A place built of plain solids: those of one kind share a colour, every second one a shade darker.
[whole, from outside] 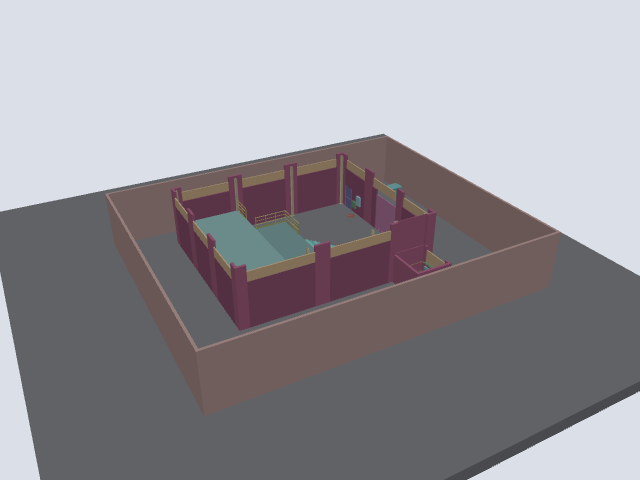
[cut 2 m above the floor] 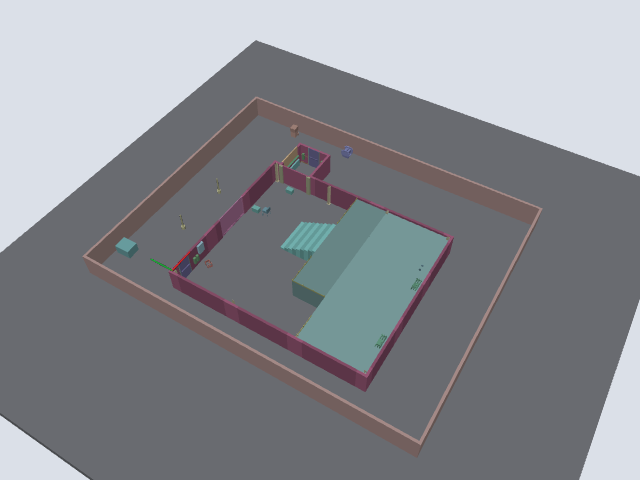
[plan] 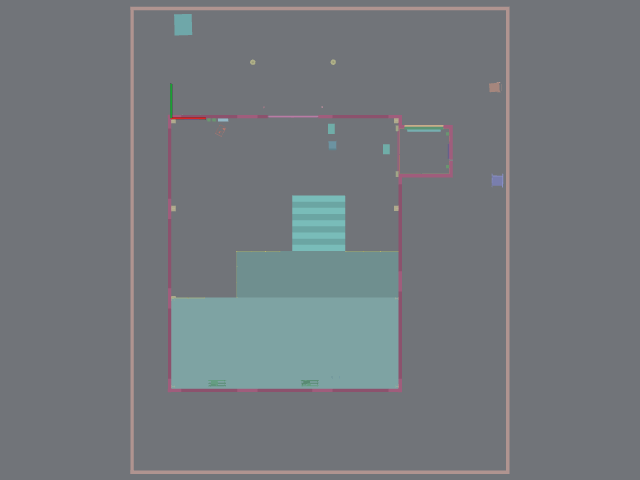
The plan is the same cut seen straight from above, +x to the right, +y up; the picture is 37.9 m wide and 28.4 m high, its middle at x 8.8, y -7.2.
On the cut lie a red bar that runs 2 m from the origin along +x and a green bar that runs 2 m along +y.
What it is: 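A works' assembly hall with a stage; one tall room on two levels; a low floor behind the doors and a raised floor 1.81 m over it, whose front bears 2 heads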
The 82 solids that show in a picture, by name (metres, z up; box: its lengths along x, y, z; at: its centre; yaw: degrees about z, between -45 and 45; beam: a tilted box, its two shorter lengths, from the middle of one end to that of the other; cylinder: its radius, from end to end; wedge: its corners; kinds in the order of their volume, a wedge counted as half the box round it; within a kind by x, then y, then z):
{
 "raised_floor_bank_1": {"box": [13.45, 5.4, 1.86], "at": [6.72, -13.3, 0.88]},
 "raised_floor_bank_2": {"box": [9.6, 2.75, 1.86], "at": [8.65, -9.22, 0.88]},
 "yard_bound_1": {"box": [0.2, 27.64, 4.86], "at": [-2.32, -7.22, 2.38]},
 "yard_bound_2": {"box": [22.43, 0.2, 4.86], "at": [8.79, -20.94, 2.38]},
 "yard_bound_3": {"box": [22.43, 0.2, 4.86], "at": [8.79, 6.5, 2.38]},
 "yard_bound_4": {"box": [0.2, 27.64, 4.86], "at": [19.91, -7.22, 2.38]},
 "wall_1": {"box": [0.2, 0.81, 5.15], "at": [-0.1, -15.8, 2.52]},
 "wall_2": {"box": [0.2, 4.16, 3.85], "at": [-0.1, -13.32, 1.88]},
 "wall_3": {"box": [0.2, 1.21, 5.15], "at": [-0.1, -10.65, 2.52]},
 "wall_4": {"box": [0.2, 4.11, 3.85], "at": [-0.1, -8.0, 1.88]},
 "wall_5": {"box": [0.2, 1.21, 5.15], "at": [-0.1, -5.35, 2.52]},
 "wall_6": {"box": [0.2, 4.16, 3.85], "at": [-0.1, -2.67, 1.88]},
 "wall_7": {"box": [0.2, 0.81, 5.15], "at": [-0.1, -0.2, 2.52]},
 "wall_8": {"box": [0.81, 0.2, 5.15], "at": [0.2, -16.1, 2.52]},
 "wall_9": {"box": [0.81, 0.2, 5.15], "at": [0.2, 0.1, 2.52]},
 "wall_10": {"box": [3.31, 0.2, 3.85], "at": [2.25, -16.1, 1.88]},
 "wall_11": {"box": [3.31, 0.2, 3.85], "at": [2.25, 0.1, 1.88]},
 "wall_12": {"box": [1.21, 0.2, 5.15], "at": [4.5, -16.1, 2.52]},
 "wall_13": {"box": [1.21, 0.2, 5.15], "at": [4.5, 0.1, 2.52]},
 "wall_14": {"box": [0.61, 0.2, 3.85], "at": [5.4, 0.1, 1.88]},
 "wall_15": {"box": [3.26, 0.2, 3.85], "at": [6.72, -16.1, 1.88]},
 "wall_16": {"box": [1.21, 0.2, 5.15], "at": [8.95, -16.1, 2.52]},
 "wall_17": {"box": [0.86, 0.2, 5.15], "at": [9.12, 0.1, 2.52]},
 "wall_18": {"box": [3.31, 0.2, 3.85], "at": [11.2, -16.1, 1.88]},
 "wall_19": {"box": [3.31, 0.2, 3.85], "at": [11.2, 0.1, 1.88]},
 "wall_20": {"box": [0.81, 0.2, 5.15], "at": [13.25, -16.1, 2.52]},
 "wall_21": {"box": [0.81, 0.2, 5.15], "at": [13.25, 0.1, 2.52]},
 "wall_22": {"box": [0.06, 2.82, 5.15], "at": [13.42, -1.95, 2.52]},
 "wall_23": {"box": [0.06, 2.7, 2.45], "at": [13.48, -1.95, 1.18]},
 "wall_24": {"box": [0.2, 0.81, 5.15], "at": [13.55, -15.8, 2.52]},
 "wall_25": {"box": [0.2, 5.16, 3.85], "at": [13.55, -12.82, 1.88]},
 "wall_26": {"box": [0.2, 1.21, 5.15], "at": [13.55, -9.65, 2.52]},
 "wall_27": {"box": [0.2, 5.16, 3.85], "at": [13.55, -6.47, 1.88]},
 "wall_28": {"box": [0.2, 0.61, 5.15], "at": [13.55, -3.6, 2.52]},
 "wall_29": {"box": [0.2, 0.8, 5.15], "at": [13.55, -0.2, 2.52]},
 "wall_30": {"box": [0.36, 0.2, 2.45], "at": [13.62, -0.5, 1.18]},
 "wall_31": {"box": [3.2, 0.2, 2.45], "at": [15.05, -3.4, 1.18]},
 "wall_32": {"box": [0.56, 0.2, 2.45], "at": [16.38, -0.5, 1.18]},
 "wall_33": {"box": [0.2, 3.1, 2.45], "at": [16.55, -1.95, 1.18]},
 "door_landing_1": {"box": [3.15, 0.39, 1.68], "at": [8.72, -7.68, 0.79]},
 "door_landing_2": {"box": [3.15, 0.39, 1.5], "at": [8.72, -7.31, 0.7]},
 "door_landing_3": {"box": [3.15, 0.39, 1.32], "at": [8.72, -6.95, 0.61]},
 "door_landing_4": {"box": [3.15, 0.39, 1.14], "at": [8.72, -6.58, 0.52]},
 "door_landing_5": {"box": [3.15, 0.39, 0.95], "at": [8.72, -6.22, 0.43]},
 "door_landing_6": {"box": [3.15, 0.39, 0.77], "at": [8.72, -5.85, 0.34]},
 "door_landing_7": {"box": [3.15, 0.39, 0.59], "at": [8.72, -5.49, 0.25]},
 "door_landing_8": {"box": [3.15, 0.39, 0.41], "at": [8.72, -5.12, 0.16]},
 "door_landing_9": {"box": [3.15, 0.39, 0.23], "at": [8.72, -4.76, 0.07]},
 "window_pane_1": {"box": [0.1, 4.15, 0.81], "at": [-0.15, -13.32, 4.19]},
 "window_pane_2": {"box": [0.1, 4.1, 0.81], "at": [-0.15, -8.0, 4.19]},
 "window_pane_3": {"box": [0.1, 4.15, 0.81], "at": [-0.15, -2.67, 4.19]},
 "window_pane_4": {"box": [3.3, 0.1, 0.81], "at": [2.25, -16.15, 4.19]},
 "window_pane_5": {"box": [3.3, 0.1, 0.81], "at": [2.25, 0.15, 4.19]},
 "window_pane_6": {"box": [3.25, 0.1, 0.81], "at": [6.72, -16.15, 4.19]},
 "window_pane_7": {"box": [3.25, 0.1, 0.81], "at": [6.72, 0.15, 4.19]},
 "window_pane_8": {"box": [3.3, 0.1, 0.81], "at": [11.2, -16.15, 4.19]},
 "window_pane_9": {"box": [3.3, 0.1, 0.81], "at": [11.2, 0.15, 4.19]},
 "window_pane_10": {"box": [0.1, 5.15, 0.81], "at": [13.6, -12.82, 4.19]},
 "window_pane_11": {"box": [0.1, 5.15, 0.81], "at": [13.6, -6.47, 4.19]},
 "window_pane_12": {"box": [2.3, 0.1, 1.06], "at": [14.95, -0.45, 1.52]},
 "beyond_pallets_1": {"box": [1.04, 1.25, 0.8], "at": [0.7, 5.54, 0.39], "yaw": 1.5},
 "pier_1": {"box": [0.17, 0.34, 5.15], "at": [13.37, -3.3, 2.52]},
 "pier_2": {"box": [0.17, 0.34, 5.15], "at": [13.37, -0.6, 2.52]},
 "roller_shutter_1": {"box": [2.86, 0.06, 3.35], "at": [7.2, 0.12, 1.62]},
 "carton_1": {"box": [0.4, 0.6, 0.45], "at": [9.48, -0.62, 0.17]},
 "carton_2": {"box": [0.4, 0.6, 0.45], "at": [12.73, -1.83, 0.17]},
 "radiator_1": {"box": [1.98, 0.14, 0.66], "at": [14.95, -0.72, 0.44]},
 "door_leaf_1": {"box": [1.0, 0.044, 2.15], "at": [1.2, 0.0, 1.02]},
 "door_leaf_2": {"box": [0.044, 1.0, 2.15], "at": [16.45, -1.95, 1.02]},
 "beyond_wheeled_bin_1": {"box": [0.6, 0.53, 0.4], "at": [19.12, 1.82, 0.82], "yaw": 3.8},
 "beyond_cable_drum_1": {"box": [0.64, 0.48, 0.33], "at": [19.3, -3.69, 0.43], "yaw": -0.7},
 "distribution_board_1": {"box": [0.6, 0.18, 0.91], "at": [3.07, -0.09, 1.5]},
 "steel_column_1": {"box": [0.014, 0.2, 4.95], "at": [0.02, -5.33, 2.42]},
 "steel_column_2": {"box": [0.014, 0.2, 4.95], "at": [0.02, -0.14, 2.42]},
 "steel_column_3": {"box": [0.014, 0.2, 4.95], "at": [0.2, -10.67, 2.42]},
 "steel_column_4": {"box": [0.014, 0.2, 4.95], "at": [0.2, -5.33, 2.42]},
 "steel_column_5": {"box": [0.014, 0.2, 4.95], "at": [0.2, -0.14, 2.42]},
 "steel_column_6": {"box": [0.014, 0.2, 4.95], "at": [13.25, -5.33, 2.42]},
 "chair_stack_1": {"box": [0.43, 0.43, 0.25], "at": [9.55, -1.62, 0.53]},
 "deck_rail_1": {"box": [2.6, 0.024, 0.1], "at": [5.15, -7.88, 1.86]},
 "deck_rail_2": {"box": [3.15, 0.024, 0.1], "at": [11.88, -7.88, 1.86]},
 "window_1": {"box": [2.36, 0.23, 0.024], "at": [14.95, -0.55, 0.99]}
}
